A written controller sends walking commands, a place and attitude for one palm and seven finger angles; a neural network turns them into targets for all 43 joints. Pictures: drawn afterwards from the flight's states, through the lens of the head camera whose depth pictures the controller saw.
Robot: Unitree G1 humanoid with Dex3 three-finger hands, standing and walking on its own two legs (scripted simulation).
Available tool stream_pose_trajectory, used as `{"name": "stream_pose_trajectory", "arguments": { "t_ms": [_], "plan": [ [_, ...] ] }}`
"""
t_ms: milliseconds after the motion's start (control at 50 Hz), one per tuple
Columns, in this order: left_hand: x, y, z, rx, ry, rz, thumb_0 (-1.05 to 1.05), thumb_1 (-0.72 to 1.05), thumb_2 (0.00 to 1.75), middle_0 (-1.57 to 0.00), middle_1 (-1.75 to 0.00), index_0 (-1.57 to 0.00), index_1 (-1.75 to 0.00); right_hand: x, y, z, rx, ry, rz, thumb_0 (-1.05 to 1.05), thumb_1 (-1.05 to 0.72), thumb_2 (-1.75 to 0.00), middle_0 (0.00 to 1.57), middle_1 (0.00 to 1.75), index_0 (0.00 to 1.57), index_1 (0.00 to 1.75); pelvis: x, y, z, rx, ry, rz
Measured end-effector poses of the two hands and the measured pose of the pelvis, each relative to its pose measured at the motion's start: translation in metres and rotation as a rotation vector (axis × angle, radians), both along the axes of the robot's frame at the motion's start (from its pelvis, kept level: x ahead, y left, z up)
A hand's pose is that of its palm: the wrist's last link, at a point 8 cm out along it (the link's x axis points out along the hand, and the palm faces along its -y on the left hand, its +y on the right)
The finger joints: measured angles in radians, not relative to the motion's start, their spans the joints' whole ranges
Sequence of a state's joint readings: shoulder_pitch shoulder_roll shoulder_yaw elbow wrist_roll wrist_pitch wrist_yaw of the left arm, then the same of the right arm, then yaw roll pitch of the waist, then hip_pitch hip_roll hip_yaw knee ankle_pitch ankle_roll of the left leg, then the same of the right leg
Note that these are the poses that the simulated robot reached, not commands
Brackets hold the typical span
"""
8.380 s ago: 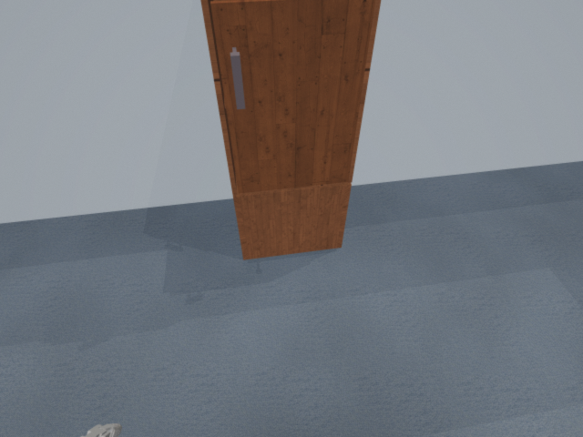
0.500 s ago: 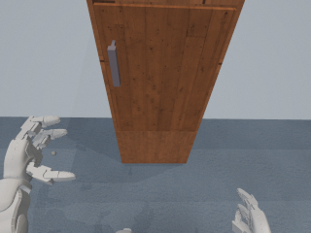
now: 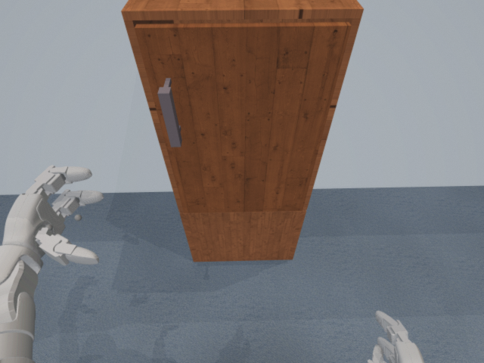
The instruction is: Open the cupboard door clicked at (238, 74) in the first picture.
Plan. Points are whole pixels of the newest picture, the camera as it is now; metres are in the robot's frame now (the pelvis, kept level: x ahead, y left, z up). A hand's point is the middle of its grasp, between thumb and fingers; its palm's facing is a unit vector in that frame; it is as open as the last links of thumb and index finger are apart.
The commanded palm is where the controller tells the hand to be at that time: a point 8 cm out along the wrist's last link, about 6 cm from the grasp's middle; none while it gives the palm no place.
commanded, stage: raise the hand with hooked fingers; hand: left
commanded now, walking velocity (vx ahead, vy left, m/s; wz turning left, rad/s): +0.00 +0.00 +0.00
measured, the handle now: (172, 113) +0.59 +0.20 +0.09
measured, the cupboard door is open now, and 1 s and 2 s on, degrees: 0 0 0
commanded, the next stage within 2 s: move the hooked fingers beside the handle in 0.36 s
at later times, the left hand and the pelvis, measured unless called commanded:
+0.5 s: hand (81, 226) +0.28 +0.27 +0.10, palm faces +0.11 -0.99 +0.00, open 14.0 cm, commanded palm +0.26 +0.31 +0.11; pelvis -0.01 -0.01 +0.00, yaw +0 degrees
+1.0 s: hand (108, 184) +0.37 +0.26 +0.10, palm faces +0.08 -1.00 +0.00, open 14.0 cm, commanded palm +0.34 +0.30 +0.10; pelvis -0.01 +0.01 +0.00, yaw -1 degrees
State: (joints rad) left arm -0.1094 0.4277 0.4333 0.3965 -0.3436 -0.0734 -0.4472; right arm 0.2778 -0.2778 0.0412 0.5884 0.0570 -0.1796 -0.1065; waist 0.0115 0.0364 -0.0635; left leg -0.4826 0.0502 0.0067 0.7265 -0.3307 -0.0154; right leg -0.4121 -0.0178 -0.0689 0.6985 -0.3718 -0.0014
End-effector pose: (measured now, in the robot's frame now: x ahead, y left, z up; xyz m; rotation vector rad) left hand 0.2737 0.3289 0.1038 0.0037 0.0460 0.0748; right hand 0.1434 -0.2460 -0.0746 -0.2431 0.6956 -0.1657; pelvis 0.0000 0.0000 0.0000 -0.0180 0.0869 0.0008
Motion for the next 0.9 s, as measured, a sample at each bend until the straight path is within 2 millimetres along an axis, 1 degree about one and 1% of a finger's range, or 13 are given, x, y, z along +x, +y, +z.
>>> {"name": "stream_pose_trajectory", "arguments": {
  "t_ms": [80,180,300,540,600,700,800,900],
  "plan": [
    [-0.003,-0.01,-0.005,-0.001,-0.019,0.009,-0.01,-0.5,0.3,-0.3,-1.2,-0.3,-1.2,-0.006,-0.009,0.001,-0.011,0.008,-0.01,0.01,-0.9,-0.9,0.2,0.3,0.2,0.3,-0.001,-0.003,0.0,0.005,-0.002,-0.009],
    [-0.008,-0.014,-0.002,0.01,-0.07,0.041,-0.02,-0.5,0.3,-0.3,-1.2,-0.3,-1.2,-0.009,-0.014,0.002,-0.015,0.015,-0.01,0.01,-0.9,-0.9,0.2,0.3,0.2,0.3,-0.003,-0.008,0.0,0.006,-0.011,-0.009],
    [-0.011,-0.015,0.002,0.013,-0.063,0.03,-0.02,-0.5,0.3,-0.3,-1.2,-0.3,-1.2,-0.007,-0.011,0.0,0.004,-0.003,-0.011,0.01,-0.9,-0.9,0.2,0.3,0.2,0.3,-0.006,-0.01,0.0,0.006,-0.019,-0.007],
    [-0.015,-0.011,-0.002,-0.003,-0.059,0.037,-0.01,-0.5,0.3,-0.3,-1.2,-0.3,-1.2,-0.003,-0.001,0.001,0.01,-0.025,0.016,0.01,-0.9,-0.9,0.2,0.3,0.2,0.3,-0.012,-0.007,-0.001,0.004,-0.021,-0.003],
    [-0.008,-0.009,-0.003,-0.009,-0.064,0.04,-0.02,-0.5,0.3,-0.3,-1.2,-0.3,-1.2,-0.005,0.0,0.0,-0.001,-0.014,0.021,0.01,-0.9,-0.9,0.2,0.3,0.2,0.3,-0.014,-0.006,-0.002,0.001,-0.02,0.004],
    [0.016,-0.009,-0.003,-0.012,-0.06,0.021,-0.02,-0.5,0.3,-0.3,-1.2,-0.3,-1.2,-0.012,0.002,-0.004,-0.017,0.019,0.014,0.01,-0.9,-0.9,0.2,0.3,0.2,0.3,-0.017,-0.003,-0.003,-0.004,-0.008,0.008],
    [0.041,-0.018,0.002,-0.008,-0.066,-0.018,-0.02,-0.5,0.3,-0.3,-1.2,-0.3,-1.2,-0.025,0.002,-0.007,-0.018,0.057,-0.012,0.01,-0.9,-0.9,0.2,0.3,0.2,0.3,-0.016,0.002,-0.003,-0.005,0.008,0.002],
    [0.059,-0.022,0.001,-0.016,-0.055,-0.017,-0.01,-0.5,0.3,-0.3,-1.2,-0.3,-1.2,-0.039,0.002,-0.012,-0.008,0.102,-0.043,0.01,-0.9,-0.9,0.2,0.3,0.2,0.3,-0.012,0.006,-0.003,-0.002,0.022,-0.01]
  ]
}}
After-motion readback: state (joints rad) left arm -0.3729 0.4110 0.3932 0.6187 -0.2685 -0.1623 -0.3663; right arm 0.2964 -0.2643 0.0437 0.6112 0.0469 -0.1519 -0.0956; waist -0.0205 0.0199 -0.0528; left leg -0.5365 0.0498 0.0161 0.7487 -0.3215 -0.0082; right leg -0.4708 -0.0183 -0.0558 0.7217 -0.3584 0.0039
